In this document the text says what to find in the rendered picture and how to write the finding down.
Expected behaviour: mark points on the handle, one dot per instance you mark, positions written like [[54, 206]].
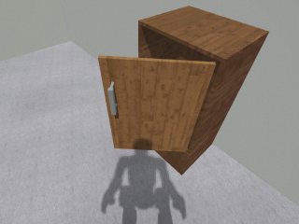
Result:
[[111, 98]]

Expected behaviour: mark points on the cupboard door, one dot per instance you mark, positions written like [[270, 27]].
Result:
[[158, 100]]

